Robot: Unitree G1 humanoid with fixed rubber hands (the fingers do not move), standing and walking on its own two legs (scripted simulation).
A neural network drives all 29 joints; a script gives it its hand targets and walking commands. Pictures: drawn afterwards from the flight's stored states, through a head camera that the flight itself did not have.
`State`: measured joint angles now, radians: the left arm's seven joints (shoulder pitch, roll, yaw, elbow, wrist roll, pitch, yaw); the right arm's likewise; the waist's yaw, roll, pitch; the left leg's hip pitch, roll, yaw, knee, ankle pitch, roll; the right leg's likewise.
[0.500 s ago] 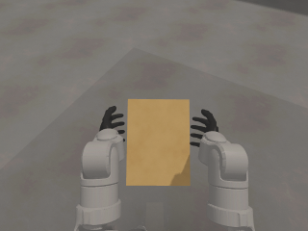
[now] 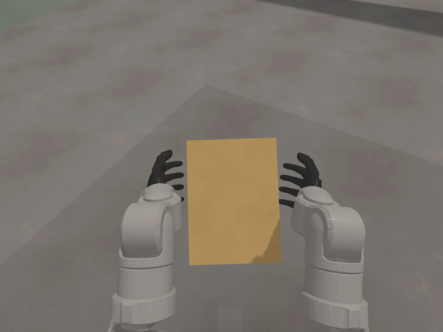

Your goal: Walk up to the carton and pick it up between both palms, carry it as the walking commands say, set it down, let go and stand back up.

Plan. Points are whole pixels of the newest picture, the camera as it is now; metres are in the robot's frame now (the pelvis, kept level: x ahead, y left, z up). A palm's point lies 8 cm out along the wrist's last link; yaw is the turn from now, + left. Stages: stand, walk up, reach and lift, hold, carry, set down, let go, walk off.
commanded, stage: carry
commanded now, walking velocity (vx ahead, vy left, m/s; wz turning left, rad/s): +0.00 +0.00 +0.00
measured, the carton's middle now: (232, 198) +0.38 +0.00 +0.02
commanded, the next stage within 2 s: none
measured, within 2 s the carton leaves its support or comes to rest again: neither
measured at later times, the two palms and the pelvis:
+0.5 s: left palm (165, 238) +0.25 +0.09 +0.12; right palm (332, 233) +0.26 -0.14 +0.12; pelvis -0.04 -0.03 +0.00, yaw +3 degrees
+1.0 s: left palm (167, 230) +0.27 +0.09 +0.11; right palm (326, 224) +0.28 -0.14 +0.11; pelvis -0.03 -0.03 +0.00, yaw +3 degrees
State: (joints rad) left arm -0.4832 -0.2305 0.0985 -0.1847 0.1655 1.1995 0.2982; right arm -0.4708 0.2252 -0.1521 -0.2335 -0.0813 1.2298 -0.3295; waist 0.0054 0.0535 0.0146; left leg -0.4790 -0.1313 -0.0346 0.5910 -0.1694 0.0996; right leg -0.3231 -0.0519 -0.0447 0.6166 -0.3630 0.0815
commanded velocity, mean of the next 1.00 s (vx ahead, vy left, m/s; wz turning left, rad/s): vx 0.00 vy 0.00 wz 0.00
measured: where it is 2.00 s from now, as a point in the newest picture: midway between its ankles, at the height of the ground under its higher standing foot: outside the picture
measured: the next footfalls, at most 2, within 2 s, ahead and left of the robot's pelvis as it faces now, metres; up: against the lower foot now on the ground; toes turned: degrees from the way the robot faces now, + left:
none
